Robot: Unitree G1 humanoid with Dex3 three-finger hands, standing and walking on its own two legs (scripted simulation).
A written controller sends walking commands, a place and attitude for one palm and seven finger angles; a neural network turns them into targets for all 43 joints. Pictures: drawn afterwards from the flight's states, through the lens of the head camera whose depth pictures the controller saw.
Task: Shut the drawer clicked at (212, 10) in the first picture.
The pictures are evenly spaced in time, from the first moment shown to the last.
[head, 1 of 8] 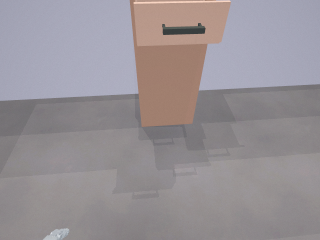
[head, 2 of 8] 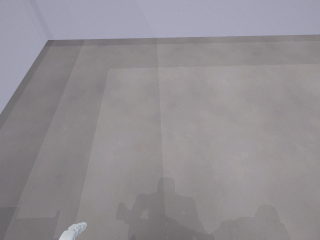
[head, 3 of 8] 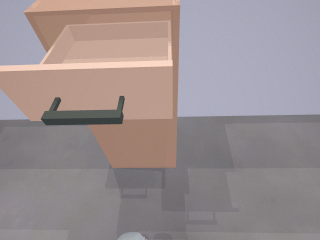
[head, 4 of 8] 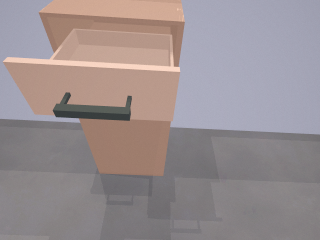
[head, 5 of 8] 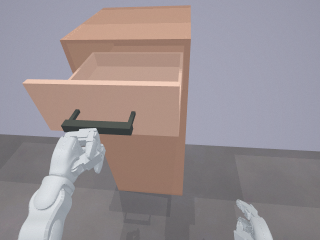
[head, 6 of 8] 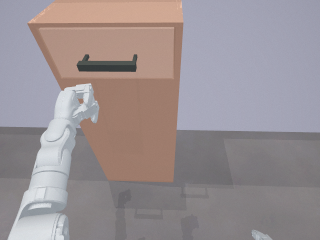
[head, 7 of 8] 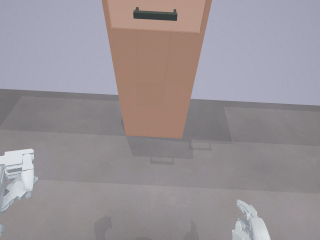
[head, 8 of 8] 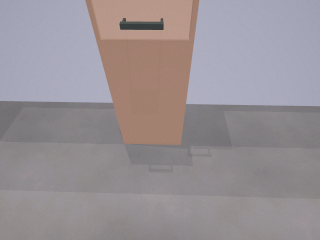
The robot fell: no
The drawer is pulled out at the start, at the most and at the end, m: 0.25 0.25 0.00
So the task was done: yes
